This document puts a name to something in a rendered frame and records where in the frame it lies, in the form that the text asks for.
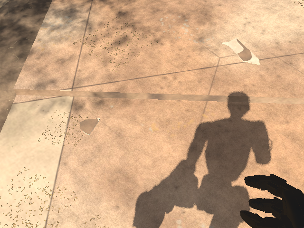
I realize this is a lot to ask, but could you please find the robot right hand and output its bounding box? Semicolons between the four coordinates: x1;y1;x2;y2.
240;174;304;228

